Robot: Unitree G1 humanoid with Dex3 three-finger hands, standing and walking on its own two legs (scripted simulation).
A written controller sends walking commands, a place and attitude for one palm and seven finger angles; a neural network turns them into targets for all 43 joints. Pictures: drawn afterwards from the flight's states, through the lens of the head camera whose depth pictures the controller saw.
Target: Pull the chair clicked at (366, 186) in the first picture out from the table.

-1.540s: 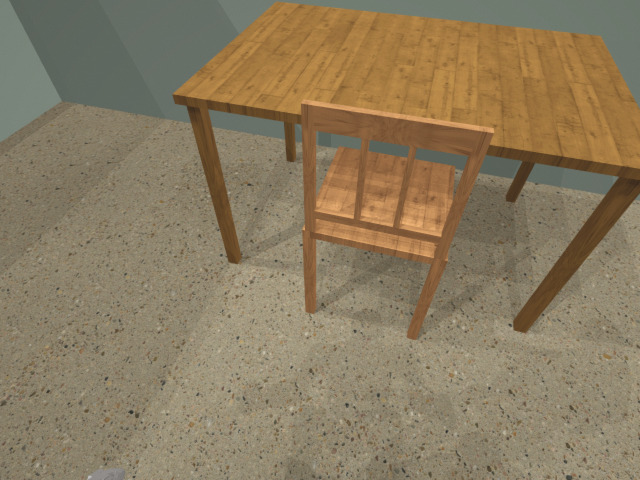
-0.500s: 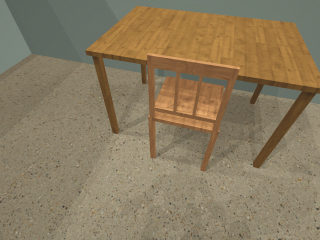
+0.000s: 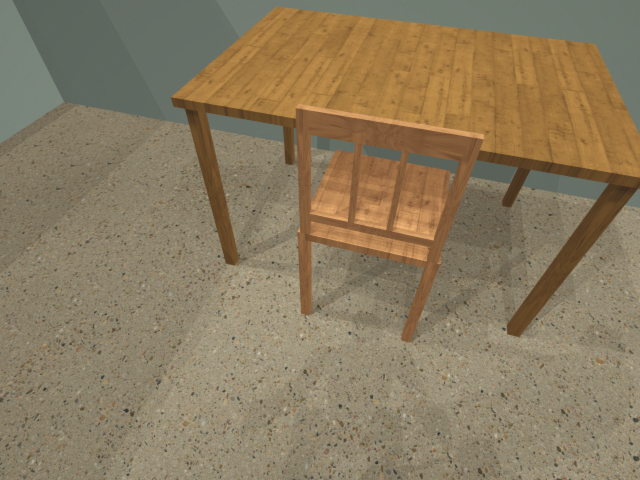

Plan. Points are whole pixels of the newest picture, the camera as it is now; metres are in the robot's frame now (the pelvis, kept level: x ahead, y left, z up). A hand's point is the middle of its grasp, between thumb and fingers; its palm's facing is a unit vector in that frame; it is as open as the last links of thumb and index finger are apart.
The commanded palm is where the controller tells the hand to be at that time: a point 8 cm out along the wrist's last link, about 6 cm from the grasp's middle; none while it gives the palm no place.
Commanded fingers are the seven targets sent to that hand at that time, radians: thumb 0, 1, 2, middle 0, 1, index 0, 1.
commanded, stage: turn to face it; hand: left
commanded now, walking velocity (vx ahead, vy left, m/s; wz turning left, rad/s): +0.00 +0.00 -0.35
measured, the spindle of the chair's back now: (354, 184) +0.79 -0.04 -0.13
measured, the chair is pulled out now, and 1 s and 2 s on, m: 0.00 0.00 0.00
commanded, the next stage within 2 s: take the last steps up to it in 0.58 s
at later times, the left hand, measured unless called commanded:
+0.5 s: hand out of the picture +0.05 +0.19 -0.18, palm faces -0.10 -0.97 -0.23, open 7.4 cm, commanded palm none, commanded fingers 0.00 0.90 0.90 -0.20 -0.30 -0.20 -0.30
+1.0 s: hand out of the picture +0.07 +0.17 -0.18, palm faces -0.16 -0.96 -0.22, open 7.4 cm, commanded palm none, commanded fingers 0.00 0.90 0.90 -0.20 -0.30 -0.20 -0.30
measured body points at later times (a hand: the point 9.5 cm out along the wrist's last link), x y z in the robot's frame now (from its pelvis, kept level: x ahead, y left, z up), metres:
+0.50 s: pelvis -0.01 +0.00 -0.01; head +0.00 +0.00 +0.44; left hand +0.06 +0.24 -0.16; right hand +0.00 -0.25 -0.17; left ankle -0.01 +0.13 -0.75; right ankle -0.01 -0.12 -0.75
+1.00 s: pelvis +0.02 -0.01 -0.02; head +0.01 -0.02 +0.43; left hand +0.08 +0.22 -0.16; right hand -0.05 -0.25 -0.18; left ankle +0.00 +0.11 -0.70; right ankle -0.02 -0.11 -0.75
